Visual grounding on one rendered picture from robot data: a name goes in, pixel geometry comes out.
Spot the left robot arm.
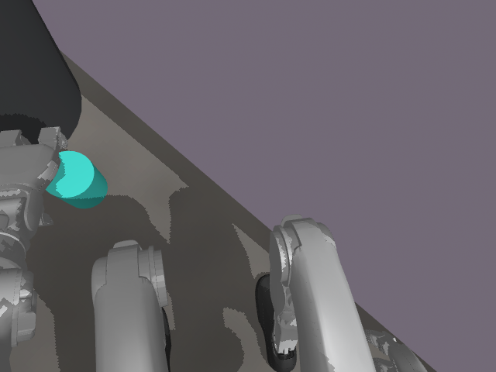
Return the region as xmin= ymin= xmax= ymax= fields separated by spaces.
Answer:
xmin=0 ymin=184 xmax=43 ymax=372

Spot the right robot hand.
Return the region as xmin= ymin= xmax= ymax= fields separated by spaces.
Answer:
xmin=364 ymin=329 xmax=428 ymax=372

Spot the left robot hand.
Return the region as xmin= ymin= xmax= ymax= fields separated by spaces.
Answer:
xmin=0 ymin=126 xmax=68 ymax=226

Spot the right robot foot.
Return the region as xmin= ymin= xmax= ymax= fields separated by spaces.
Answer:
xmin=255 ymin=274 xmax=297 ymax=372

